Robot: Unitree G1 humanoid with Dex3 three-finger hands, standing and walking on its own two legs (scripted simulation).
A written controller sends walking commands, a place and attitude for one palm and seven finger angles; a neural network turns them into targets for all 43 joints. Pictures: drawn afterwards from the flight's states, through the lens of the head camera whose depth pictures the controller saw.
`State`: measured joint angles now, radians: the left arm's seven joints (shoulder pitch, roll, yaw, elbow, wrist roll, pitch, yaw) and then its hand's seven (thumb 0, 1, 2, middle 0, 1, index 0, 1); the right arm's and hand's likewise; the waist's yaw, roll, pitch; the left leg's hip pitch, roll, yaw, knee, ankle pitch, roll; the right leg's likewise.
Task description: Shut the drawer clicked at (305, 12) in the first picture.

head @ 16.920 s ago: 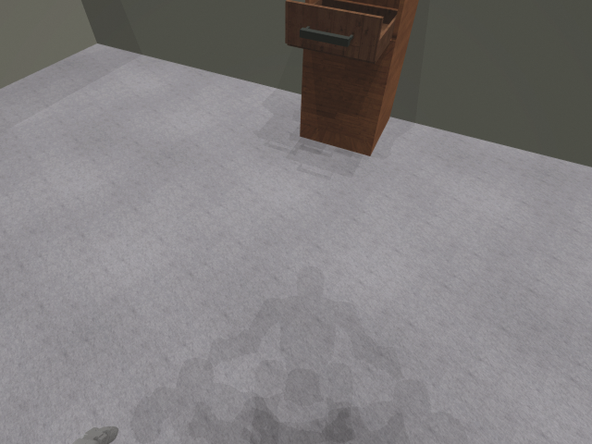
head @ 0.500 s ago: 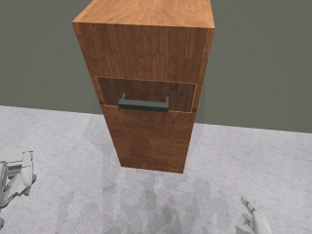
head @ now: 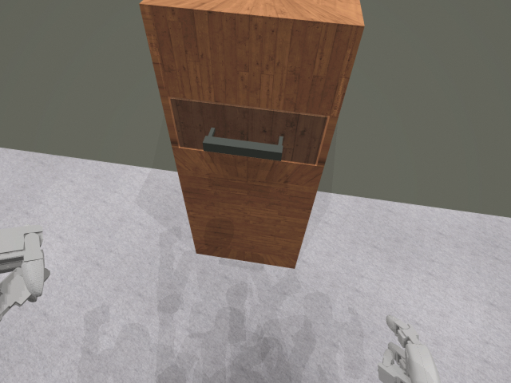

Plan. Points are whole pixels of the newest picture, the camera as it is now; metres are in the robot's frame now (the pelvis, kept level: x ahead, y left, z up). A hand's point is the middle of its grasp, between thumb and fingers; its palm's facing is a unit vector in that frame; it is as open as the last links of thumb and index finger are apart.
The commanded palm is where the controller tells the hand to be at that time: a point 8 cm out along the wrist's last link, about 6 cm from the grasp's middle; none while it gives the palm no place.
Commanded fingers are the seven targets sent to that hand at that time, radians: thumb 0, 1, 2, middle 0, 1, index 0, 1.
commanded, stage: step back with the hand held close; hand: left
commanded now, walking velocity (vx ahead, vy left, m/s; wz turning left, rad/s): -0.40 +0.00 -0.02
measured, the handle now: (244, 142) +0.67 +0.07 -0.05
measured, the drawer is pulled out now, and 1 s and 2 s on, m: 0.00 0.00 0.00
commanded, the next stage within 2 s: stop stepping back and stand still in 0.88 s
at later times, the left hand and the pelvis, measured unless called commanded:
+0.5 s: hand (35, 303) +0.16 +0.23 +0.17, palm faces +0.34 -0.79 -0.50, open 3.3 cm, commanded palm +0.09 +0.26 +0.19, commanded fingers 0.00 0.90 0.90 -1.40 -1.60 -1.40 -1.60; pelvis -0.04 -0.01 +0.00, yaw -1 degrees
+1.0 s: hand out of the picture +0.06 +0.25 +0.17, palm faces +0.30 -0.83 -0.47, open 3.3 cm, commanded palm +0.00 +0.29 +0.19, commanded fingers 0.00 0.90 0.90 -1.40 -1.60 -1.40 -1.60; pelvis -0.13 +0.01 +0.00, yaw +0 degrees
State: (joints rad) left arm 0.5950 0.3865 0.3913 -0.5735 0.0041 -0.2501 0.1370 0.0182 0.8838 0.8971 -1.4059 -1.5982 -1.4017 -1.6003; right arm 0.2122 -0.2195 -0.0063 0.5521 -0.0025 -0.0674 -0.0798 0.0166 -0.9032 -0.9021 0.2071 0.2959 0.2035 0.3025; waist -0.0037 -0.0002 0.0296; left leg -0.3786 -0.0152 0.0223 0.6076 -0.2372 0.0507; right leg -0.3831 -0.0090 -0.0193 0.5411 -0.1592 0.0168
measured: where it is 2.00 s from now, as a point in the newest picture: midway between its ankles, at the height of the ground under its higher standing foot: outside the picture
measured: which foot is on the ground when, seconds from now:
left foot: down 0.00-1.00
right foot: down 0.00-0.26, up 0.28-0.38, down 0.40-0.80, up 0.82-0.98, down 1.00-1.00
